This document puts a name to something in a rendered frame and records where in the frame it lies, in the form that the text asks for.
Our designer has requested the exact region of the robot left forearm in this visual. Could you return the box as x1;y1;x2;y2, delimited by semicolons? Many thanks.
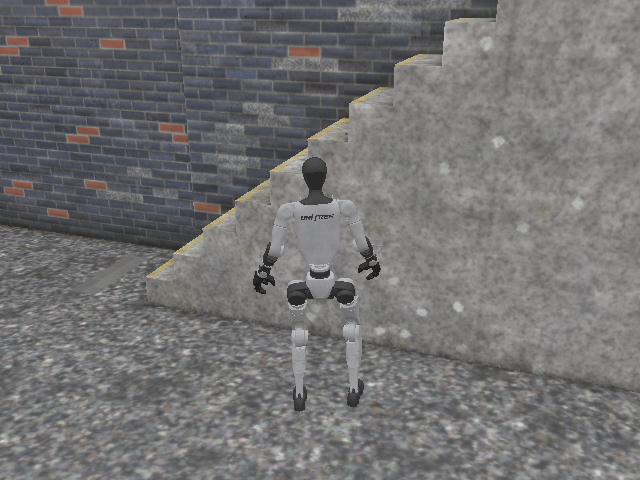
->
257;242;278;278

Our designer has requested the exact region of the robot left upper arm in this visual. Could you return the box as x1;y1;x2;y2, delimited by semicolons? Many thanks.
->
268;202;296;258

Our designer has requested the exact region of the robot left shin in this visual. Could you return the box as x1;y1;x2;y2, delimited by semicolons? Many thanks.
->
291;330;306;398

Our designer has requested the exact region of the robot right forearm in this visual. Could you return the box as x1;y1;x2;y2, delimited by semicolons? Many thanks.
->
360;236;378;266

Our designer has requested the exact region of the right robot hand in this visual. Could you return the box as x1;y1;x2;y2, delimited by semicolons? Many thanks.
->
358;262;381;280

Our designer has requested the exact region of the robot right upper arm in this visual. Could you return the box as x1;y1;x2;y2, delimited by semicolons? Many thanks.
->
337;199;369;252

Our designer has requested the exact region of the left robot hand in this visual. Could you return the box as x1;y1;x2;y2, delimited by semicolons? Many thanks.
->
253;271;275;294

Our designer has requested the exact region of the robot torso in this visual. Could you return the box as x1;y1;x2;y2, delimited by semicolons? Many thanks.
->
294;195;341;300

